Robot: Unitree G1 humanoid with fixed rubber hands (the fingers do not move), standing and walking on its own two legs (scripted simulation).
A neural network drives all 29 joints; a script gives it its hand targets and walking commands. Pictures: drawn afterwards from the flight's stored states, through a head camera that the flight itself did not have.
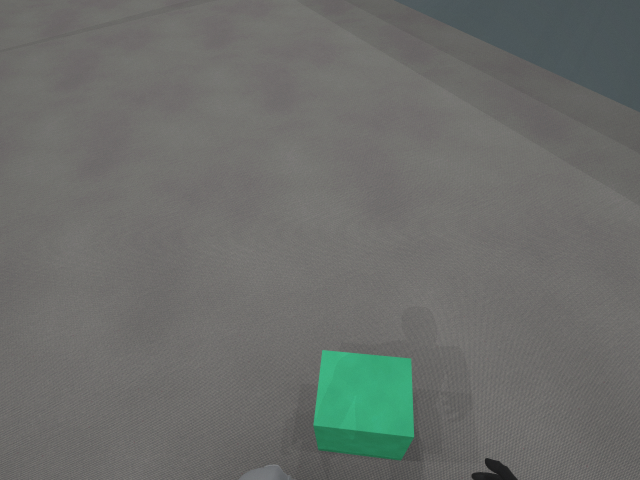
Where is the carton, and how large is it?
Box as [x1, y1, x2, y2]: [313, 350, 413, 459]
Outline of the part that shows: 322,350 313,424 318,449 401,459 413,438 410,358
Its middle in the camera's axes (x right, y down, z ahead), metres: +0.12 +0.46 +1.04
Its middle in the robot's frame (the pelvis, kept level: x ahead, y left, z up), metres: +0.40 -0.06 -0.62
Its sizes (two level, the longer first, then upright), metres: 0.230 0.185 0.254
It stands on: the floor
